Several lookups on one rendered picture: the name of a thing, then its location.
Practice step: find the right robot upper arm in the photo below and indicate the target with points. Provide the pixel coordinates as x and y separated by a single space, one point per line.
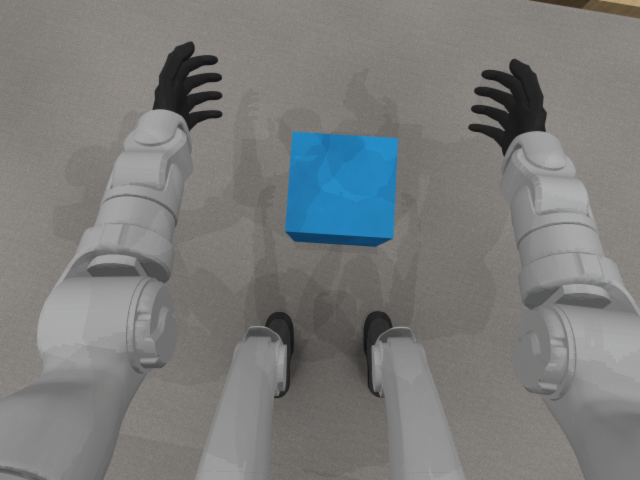
585 365

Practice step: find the left robot forearm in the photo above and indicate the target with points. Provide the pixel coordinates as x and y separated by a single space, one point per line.
133 232

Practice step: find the robot left shin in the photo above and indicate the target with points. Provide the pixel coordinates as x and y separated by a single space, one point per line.
259 331

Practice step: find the robot right foot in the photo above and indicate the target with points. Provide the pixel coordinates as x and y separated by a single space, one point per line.
376 323

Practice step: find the carton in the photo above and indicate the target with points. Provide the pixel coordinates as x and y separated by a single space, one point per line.
341 189

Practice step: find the robot left hand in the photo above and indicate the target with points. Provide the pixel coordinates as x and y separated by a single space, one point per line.
174 85

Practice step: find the right robot forearm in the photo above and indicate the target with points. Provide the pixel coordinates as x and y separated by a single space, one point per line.
556 235

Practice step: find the left robot upper arm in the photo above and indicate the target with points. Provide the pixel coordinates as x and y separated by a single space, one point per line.
99 337

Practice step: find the robot right hand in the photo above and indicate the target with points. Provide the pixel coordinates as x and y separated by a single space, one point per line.
525 104

